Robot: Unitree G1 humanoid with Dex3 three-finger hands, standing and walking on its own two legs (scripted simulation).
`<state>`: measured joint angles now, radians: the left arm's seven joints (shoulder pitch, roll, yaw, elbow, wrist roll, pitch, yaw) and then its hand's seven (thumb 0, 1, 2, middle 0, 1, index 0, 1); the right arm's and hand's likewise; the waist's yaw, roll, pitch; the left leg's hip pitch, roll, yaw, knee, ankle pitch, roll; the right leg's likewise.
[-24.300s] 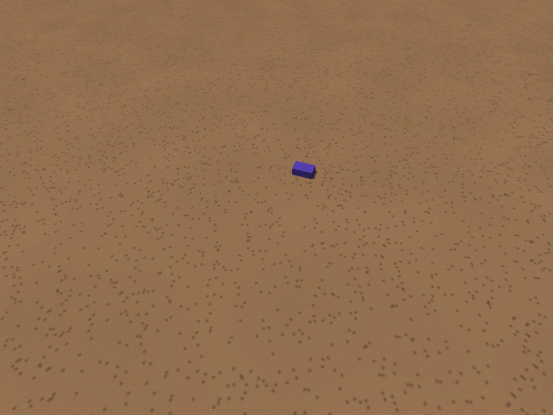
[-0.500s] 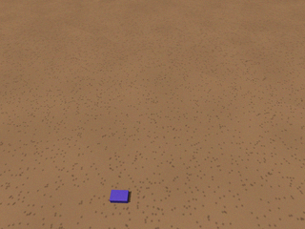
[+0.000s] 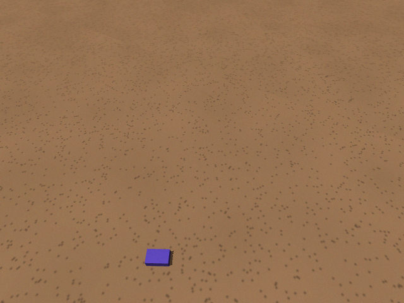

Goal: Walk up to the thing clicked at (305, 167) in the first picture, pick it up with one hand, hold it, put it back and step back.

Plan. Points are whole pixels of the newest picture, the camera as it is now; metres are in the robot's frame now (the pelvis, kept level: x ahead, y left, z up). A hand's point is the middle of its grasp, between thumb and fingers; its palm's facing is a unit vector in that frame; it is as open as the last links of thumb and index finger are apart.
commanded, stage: rise first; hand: left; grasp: from above
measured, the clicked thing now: (158, 257) +0.46 +0.25 -0.76
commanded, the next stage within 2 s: none
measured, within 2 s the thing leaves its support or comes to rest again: neither
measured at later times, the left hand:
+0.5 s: hand out of the picture +0.16 +0.26 -0.21, palm faces -0.10 -0.91 -0.40, open 13.7 cm
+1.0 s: hand out of the picture +0.14 +0.27 -0.25, palm faces -0.21 -0.85 -0.49, open 14.2 cm
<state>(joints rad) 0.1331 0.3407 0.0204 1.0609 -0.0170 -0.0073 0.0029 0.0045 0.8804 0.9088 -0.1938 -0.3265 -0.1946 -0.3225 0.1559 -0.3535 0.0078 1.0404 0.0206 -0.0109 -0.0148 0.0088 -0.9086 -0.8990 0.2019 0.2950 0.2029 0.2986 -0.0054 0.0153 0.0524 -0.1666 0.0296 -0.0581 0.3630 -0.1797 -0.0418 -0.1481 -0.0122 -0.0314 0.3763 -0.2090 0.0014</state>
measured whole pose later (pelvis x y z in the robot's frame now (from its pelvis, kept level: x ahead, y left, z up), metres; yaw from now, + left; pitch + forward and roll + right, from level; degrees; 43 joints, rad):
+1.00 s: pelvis -0.01 +0.02 -0.12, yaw -2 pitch +21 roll -2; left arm 0.30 0.30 0.12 0.33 0.26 0.26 0.03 -0.01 -0.55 0.97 -0.09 -1.04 -0.09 -1.03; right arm 0.18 -0.22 -0.02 0.52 0.00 -0.14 -0.01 0.01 -0.91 -0.90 0.20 0.30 0.20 0.30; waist -0.03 0.01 -0.14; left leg -1.06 0.02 -0.06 1.27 -0.57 -0.02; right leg -1.02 -0.01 -0.01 1.23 -0.57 0.03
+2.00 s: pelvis -0.10 +0.03 -0.40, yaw -7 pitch +32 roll -7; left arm -0.69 0.70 0.15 1.17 1.13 -0.32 0.25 0.00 -0.42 0.96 -0.19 -0.87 -0.17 -0.88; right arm 0.16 -0.27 -0.02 0.76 -0.07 -0.05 0.09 0.01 -0.89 -0.89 0.20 0.29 0.20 0.30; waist -0.12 0.00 -0.09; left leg -2.17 -0.01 -0.13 2.26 -0.66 -0.03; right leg -2.11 0.02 -0.03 2.19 -0.66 0.04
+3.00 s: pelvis -0.08 +0.03 -0.45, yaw -10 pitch +33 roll -9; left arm -0.91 0.86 0.19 1.43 1.30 -0.32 0.39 0.00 -0.43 0.94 -0.17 -0.90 -0.17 -0.90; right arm 0.11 -0.27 0.07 0.74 -0.17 -0.01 0.14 0.00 -0.90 -0.90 0.20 0.29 0.20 0.30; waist -0.23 -0.04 -0.01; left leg -2.31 -0.01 -0.18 2.44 -0.71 -0.03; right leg -2.23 0.04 -0.05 2.33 -0.69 0.07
